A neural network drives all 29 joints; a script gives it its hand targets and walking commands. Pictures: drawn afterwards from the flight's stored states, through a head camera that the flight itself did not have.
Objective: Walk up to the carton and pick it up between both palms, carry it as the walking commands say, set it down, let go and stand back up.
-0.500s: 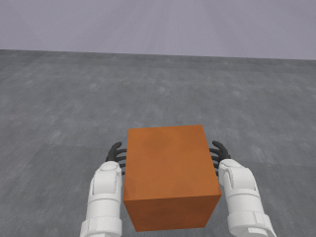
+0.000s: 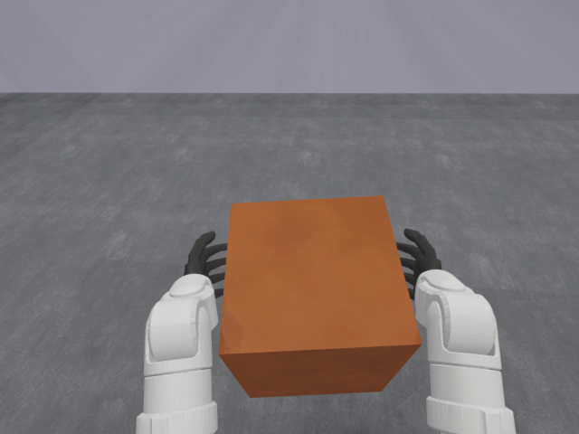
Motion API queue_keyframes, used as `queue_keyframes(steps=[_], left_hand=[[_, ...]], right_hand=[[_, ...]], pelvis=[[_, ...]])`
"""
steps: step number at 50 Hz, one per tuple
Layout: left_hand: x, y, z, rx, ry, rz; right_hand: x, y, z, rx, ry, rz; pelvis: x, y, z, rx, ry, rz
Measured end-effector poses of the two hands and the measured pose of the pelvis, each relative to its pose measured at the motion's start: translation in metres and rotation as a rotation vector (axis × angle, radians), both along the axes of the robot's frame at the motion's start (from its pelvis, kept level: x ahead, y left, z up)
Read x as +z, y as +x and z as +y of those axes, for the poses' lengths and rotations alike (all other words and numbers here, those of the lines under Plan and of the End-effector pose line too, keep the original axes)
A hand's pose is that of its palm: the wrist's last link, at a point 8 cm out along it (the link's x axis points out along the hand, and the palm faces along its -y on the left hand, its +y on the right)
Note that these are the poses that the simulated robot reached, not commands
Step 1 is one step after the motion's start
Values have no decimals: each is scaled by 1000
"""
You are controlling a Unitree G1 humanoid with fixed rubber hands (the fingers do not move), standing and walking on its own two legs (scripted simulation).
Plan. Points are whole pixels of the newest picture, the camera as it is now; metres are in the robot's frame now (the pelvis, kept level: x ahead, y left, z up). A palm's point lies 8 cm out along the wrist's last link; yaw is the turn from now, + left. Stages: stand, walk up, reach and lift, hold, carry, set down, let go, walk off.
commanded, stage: carry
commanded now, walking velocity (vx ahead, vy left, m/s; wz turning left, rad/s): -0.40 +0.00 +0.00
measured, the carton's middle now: (311, 304) +0.30 +0.00 +0.04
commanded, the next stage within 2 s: none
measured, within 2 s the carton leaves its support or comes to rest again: neither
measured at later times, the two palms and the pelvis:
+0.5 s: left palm out of the picture +0.08 +0.16 +0.09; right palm out of the picture +0.09 -0.14 +0.08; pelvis -0.16 +0.00 +0.00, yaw +1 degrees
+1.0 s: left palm out of the picture -0.16 +0.21 +0.10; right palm out of the picture -0.14 -0.09 +0.10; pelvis -0.40 +0.04 +0.00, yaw +3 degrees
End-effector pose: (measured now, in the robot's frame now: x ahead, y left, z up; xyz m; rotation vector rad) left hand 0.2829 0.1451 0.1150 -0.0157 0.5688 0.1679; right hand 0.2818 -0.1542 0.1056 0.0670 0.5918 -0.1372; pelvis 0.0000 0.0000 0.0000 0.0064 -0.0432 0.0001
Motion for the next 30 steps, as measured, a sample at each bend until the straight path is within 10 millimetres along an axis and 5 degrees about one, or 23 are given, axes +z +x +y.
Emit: queue_keyframes(steps=[12, 18, 23, 30], left_hand=[[-24, -90, 41, 67, -73, 113], [-21, -133, 31, 75, -33, 101], [-26, -182, 14, 58, 5, 147], [-7, -246, 14, 54, 1, 93]], right_hand=[[-4, -69, 41, 36, -30, 111], [-14, -111, 31, 38, 17, 101], [-33, -168, 14, 28, 45, 146], [-12, -232, 14, 28, 36, 90]], pelvis=[[-2, -57, 20, 21, -27, 36], [-7, -105, 13, 13, -18, 91], [-6, -149, 3, 20, 8, 53], [2, -207, 5, 41, 46, 28]])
